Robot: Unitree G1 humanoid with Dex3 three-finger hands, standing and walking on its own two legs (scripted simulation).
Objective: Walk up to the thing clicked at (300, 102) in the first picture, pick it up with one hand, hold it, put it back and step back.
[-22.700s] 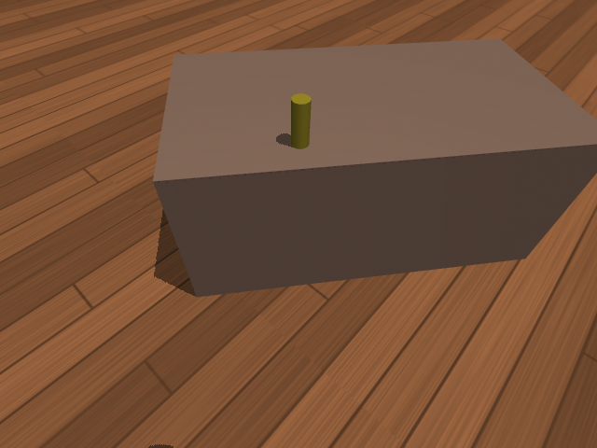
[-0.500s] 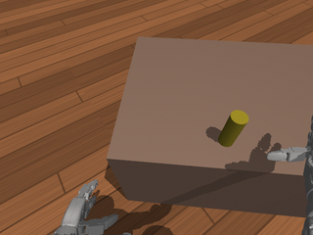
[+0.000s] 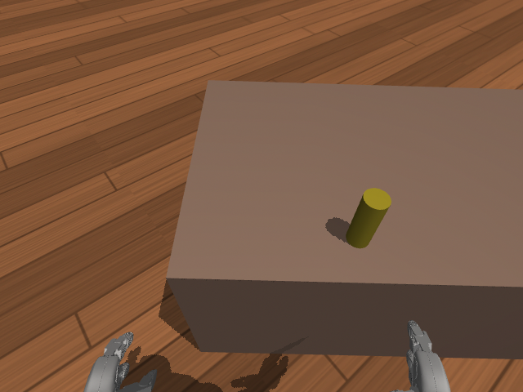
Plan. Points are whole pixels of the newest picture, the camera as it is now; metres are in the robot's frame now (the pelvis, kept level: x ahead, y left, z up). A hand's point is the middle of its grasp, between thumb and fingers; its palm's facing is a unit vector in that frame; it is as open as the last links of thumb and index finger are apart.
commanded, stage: home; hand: right
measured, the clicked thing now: (366, 220) +0.46 -0.21 -0.07
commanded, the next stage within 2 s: stand in 2.00 s
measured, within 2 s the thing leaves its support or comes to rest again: neither
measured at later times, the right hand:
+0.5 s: hand out of the picture +0.14 -0.19 -0.10, palm faces -0.01 +0.94 -0.33, open 17.5 cm
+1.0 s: hand out of the picture +0.06 -0.25 -0.12, palm faces +0.00 +0.92 -0.39, open 17.5 cm
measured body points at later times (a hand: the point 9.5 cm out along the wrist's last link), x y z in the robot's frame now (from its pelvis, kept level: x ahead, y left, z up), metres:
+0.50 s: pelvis -0.02 +0.01 -0.01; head +0.00 +0.01 +0.44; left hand +0.14 +0.25 -0.11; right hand +0.13 -0.24 -0.08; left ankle -0.01 +0.13 -0.71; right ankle -0.01 -0.13 -0.71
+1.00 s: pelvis +0.00 +0.01 +0.03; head -0.01 +0.02 +0.48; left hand +0.07 +0.29 -0.11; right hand +0.06 -0.29 -0.09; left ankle -0.01 +0.13 -0.71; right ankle -0.01 -0.13 -0.71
